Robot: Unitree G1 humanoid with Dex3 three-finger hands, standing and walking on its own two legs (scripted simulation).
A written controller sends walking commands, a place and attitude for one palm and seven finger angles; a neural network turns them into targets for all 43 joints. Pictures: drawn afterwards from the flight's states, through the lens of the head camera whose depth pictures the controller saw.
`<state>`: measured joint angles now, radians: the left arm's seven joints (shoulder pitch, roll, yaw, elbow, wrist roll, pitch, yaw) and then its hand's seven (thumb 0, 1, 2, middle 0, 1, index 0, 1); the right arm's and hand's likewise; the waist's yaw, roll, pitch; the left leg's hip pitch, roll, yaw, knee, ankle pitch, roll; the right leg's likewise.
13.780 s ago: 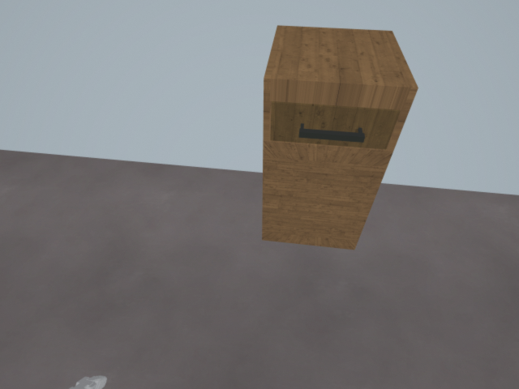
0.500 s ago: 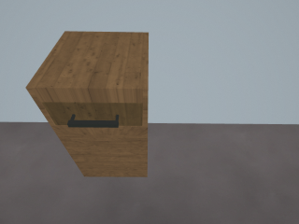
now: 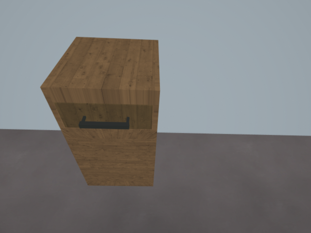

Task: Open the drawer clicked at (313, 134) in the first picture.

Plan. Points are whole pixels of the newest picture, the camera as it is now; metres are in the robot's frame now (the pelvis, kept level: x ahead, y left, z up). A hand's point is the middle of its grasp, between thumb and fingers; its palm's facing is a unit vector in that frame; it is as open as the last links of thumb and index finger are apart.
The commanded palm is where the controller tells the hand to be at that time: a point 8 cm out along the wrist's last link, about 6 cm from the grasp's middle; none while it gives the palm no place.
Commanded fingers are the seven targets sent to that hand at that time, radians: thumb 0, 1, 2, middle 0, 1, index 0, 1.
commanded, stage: look again from close up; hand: left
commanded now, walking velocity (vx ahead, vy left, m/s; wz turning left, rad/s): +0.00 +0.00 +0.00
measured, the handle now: (105, 121) +0.55 +0.24 -0.10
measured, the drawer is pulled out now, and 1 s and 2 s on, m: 0.00 0.00 0.00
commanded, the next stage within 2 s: shuffle to correct the standing spot in 0.06 s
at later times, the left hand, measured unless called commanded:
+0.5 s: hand out of the picture -0.03 +0.14 -0.18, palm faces +0.12 -0.99 -0.12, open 7.3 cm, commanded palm none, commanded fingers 0.00 0.90 0.90 -0.20 -0.30 -0.20 -0.30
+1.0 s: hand out of the picture +0.11 +0.19 -0.17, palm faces +0.03 -0.96 -0.26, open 7.3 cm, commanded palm none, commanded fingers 0.00 0.90 0.90 -0.20 -0.30 -0.20 -0.30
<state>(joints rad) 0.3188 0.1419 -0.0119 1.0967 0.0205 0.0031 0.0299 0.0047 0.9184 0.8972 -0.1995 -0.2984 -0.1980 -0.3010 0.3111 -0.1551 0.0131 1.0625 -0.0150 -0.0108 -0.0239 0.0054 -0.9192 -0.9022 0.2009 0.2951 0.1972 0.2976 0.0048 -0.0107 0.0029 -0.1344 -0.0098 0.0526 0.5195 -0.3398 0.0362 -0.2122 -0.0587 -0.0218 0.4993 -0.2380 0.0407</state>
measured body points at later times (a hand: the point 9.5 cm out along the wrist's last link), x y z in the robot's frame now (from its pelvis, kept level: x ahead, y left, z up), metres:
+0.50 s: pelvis +0.04 +0.00 -0.01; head +0.04 +0.01 +0.44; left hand -0.03 +0.20 -0.17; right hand +0.00 -0.22 -0.16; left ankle -0.03 +0.09 -0.73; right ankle +0.02 -0.15 -0.73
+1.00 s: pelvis +0.07 +0.00 +0.00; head +0.11 -0.01 +0.44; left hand +0.10 +0.24 -0.15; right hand +0.05 -0.21 -0.17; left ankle -0.03 +0.09 -0.72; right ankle +0.03 -0.14 -0.73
